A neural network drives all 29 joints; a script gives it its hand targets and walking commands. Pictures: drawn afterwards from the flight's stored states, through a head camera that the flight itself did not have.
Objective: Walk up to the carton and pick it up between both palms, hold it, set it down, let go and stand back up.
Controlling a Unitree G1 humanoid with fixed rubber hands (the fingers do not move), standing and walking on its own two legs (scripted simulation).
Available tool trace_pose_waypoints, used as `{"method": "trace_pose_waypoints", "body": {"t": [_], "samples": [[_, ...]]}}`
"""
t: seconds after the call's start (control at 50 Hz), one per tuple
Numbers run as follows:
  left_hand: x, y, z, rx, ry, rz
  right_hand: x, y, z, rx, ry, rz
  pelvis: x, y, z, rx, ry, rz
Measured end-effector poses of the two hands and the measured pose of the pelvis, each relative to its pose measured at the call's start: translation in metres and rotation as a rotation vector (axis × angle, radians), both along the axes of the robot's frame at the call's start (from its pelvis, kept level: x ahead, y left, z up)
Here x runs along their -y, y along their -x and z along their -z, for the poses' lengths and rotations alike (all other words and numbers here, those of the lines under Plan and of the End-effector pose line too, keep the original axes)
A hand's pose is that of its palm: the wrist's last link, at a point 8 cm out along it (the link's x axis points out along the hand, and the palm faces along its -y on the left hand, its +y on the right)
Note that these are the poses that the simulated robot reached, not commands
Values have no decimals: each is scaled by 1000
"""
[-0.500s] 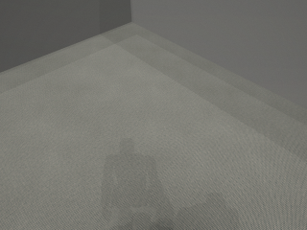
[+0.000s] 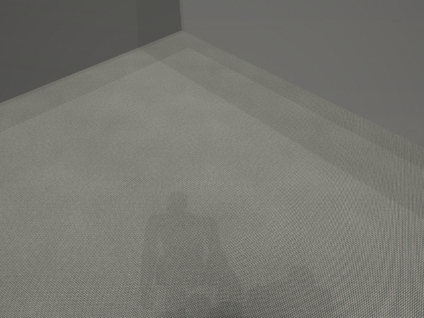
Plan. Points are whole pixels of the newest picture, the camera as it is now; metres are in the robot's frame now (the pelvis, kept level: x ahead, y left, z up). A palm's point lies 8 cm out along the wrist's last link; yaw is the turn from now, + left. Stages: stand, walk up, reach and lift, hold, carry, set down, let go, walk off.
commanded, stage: walk up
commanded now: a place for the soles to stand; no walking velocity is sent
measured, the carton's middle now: out of the picture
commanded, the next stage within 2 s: none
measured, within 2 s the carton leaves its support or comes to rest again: neither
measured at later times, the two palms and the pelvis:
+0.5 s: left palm out of the picture +0.04 +0.34 -0.13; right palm out of the picture +0.02 -0.18 -0.09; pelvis -0.09 +0.08 +0.00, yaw +0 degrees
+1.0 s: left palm out of the picture -0.08 +0.38 -0.10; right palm out of the picture -0.12 -0.18 -0.13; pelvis -0.19 +0.10 +0.00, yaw -4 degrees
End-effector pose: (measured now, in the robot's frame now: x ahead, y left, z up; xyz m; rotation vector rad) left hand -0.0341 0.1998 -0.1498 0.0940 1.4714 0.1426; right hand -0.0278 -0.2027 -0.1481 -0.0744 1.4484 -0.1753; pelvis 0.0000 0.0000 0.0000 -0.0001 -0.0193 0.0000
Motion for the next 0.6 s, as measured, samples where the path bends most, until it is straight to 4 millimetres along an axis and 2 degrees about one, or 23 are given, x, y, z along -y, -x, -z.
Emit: {"method": "trace_pose_waypoints", "body": {"t": [0.12, 0.18, 0.24, 0.32, 0.38, 0.48, 0.6], "samples": [[-48, -30, 4, 116, -132, 29, 38, -28, 3, 80, 114, -37, -5, 25, 14, -19, 1, -4], [-80, -49, -1, 188, -190, 45, 50, -48, -9, 137, 180, -71, -15, 38, 13, -29, 5, -14], [-110, -68, -5, 258, -221, 65, 51, -67, -25, 216, 231, -93, -28, 51, 13, -46, 15, -23], [-142, -88, 1, 352, -210, 79, 34, -78, -36, 305, 267, -133, -52, 69, 21, -53, 14, -37], [-150, -89, -3, 376, -186, 71, 11, -70, -46, 318, 253, -160, -65, 77, 15, -40, 23, -13], [-145, -77, -16, 376, -112, 118, -20, -48, -56, 300, 207, -170, -79, 86, -3, -41, 55, -8], [-146, -47, -14, 317, -78, 144, -38, -35, -50, 329, 184, -153, -92, 99, -2, -30, 53, 8]]}}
